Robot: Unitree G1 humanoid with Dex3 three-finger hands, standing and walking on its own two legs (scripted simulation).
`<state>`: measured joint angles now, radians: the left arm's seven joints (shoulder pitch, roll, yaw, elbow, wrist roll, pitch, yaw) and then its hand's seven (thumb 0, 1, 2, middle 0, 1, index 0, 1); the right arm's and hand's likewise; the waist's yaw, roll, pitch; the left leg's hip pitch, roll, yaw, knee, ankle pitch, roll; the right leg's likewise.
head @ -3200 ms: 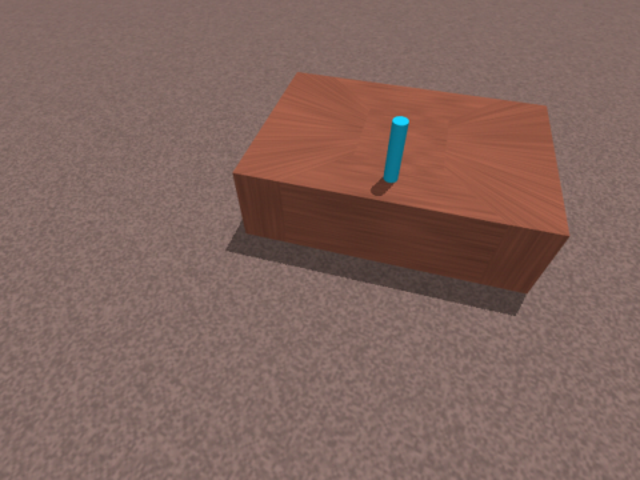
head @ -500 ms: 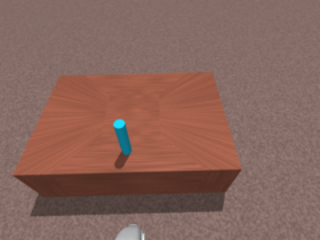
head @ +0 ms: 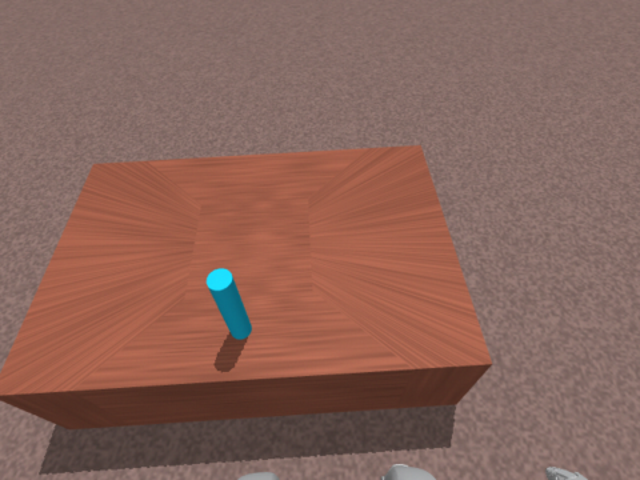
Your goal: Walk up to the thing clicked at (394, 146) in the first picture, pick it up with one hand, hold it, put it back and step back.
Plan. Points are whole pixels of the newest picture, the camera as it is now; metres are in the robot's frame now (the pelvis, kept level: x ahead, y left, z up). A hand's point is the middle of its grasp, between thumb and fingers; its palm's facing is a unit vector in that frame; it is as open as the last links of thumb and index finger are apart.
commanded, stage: walk up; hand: left
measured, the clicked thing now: (231, 307) +0.49 +0.23 -0.30
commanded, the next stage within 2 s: stand in 1.74 s
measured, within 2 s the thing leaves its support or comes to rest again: neither
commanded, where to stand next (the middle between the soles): +0.07 +0.02 m, yaw +1 degrees
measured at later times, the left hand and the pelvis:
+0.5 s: hand out of the picture +0.08 +0.27 -0.14, palm faces +0.01 -0.95 -0.33, open 7.4 cm; pelvis -0.01 +0.01 +0.01, yaw +1 degrees
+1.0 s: hand out of the picture +0.08 +0.27 -0.12, palm faces +0.05 -0.93 -0.35, open 7.4 cm; pelvis +0.01 +0.01 +0.03, yaw +3 degrees
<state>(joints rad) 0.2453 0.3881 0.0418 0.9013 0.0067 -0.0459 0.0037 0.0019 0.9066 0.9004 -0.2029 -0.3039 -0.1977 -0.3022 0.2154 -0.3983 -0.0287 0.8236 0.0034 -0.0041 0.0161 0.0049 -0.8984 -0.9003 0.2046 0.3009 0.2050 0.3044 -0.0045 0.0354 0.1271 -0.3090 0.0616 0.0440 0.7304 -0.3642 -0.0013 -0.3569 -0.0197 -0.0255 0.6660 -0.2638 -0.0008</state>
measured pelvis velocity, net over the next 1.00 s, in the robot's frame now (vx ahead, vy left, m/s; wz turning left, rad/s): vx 0.01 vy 0.01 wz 0.05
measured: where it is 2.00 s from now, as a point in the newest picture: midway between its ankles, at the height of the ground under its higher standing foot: outside the picture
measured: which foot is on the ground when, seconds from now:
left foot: down 0.00-0.00, up 0.02-0.24, down 0.26-1.00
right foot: down 0.00-1.00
